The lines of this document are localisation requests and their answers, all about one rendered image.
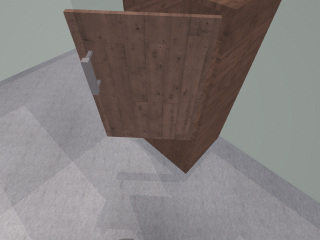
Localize handle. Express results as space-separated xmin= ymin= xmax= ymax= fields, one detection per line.
xmin=80 ymin=50 xmax=101 ymax=95

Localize cupboard door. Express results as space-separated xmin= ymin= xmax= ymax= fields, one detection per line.
xmin=63 ymin=9 xmax=222 ymax=141

